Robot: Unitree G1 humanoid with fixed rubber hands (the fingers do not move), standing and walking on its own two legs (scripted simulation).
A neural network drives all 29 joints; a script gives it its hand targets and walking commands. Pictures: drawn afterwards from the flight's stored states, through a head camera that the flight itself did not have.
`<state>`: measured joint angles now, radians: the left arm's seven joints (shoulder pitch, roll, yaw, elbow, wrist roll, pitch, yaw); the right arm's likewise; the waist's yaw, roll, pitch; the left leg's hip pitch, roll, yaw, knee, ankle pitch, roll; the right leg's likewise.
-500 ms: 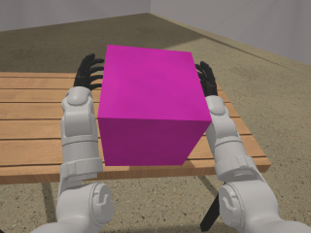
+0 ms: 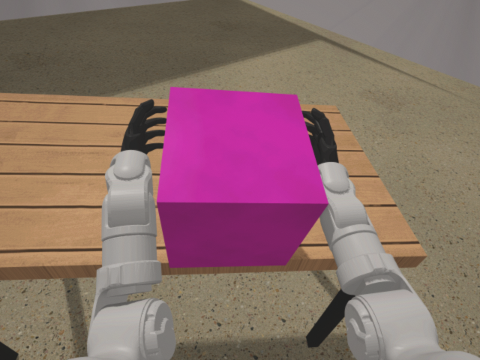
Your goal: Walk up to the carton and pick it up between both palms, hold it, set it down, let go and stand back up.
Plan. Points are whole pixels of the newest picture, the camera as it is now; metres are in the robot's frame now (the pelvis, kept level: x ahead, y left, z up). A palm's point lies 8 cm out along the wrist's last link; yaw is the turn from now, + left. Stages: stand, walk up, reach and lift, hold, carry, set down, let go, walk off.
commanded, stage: set down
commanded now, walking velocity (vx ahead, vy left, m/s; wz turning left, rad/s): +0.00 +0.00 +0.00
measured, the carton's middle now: (232, 182) +0.36 +0.03 +0.13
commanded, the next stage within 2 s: none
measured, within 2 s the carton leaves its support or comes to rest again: rests again in 1.10 s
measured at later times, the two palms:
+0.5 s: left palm (145, 162) +0.38 +0.17 +0.15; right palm (319, 169) +0.38 -0.13 +0.15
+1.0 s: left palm (147, 170) +0.40 +0.18 +0.11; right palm (311, 173) +0.40 -0.12 +0.12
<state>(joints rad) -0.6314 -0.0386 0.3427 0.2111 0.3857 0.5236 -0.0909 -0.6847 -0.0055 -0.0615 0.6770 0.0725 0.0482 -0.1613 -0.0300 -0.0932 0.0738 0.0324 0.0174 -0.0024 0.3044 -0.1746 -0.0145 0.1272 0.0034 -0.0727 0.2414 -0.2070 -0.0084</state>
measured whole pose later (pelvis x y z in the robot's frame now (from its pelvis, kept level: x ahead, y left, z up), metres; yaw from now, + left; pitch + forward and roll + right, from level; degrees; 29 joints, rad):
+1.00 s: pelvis +0.01 +0.00 +0.00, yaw -2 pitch -2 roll +0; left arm -0.71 -0.04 0.43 0.63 0.35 0.24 -0.05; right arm -0.72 0.06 -0.35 0.89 -0.18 -0.09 -0.09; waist 0.04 -0.07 0.02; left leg -0.09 0.03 0.03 0.31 -0.17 -0.02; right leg -0.01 0.01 -0.05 0.24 -0.19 -0.01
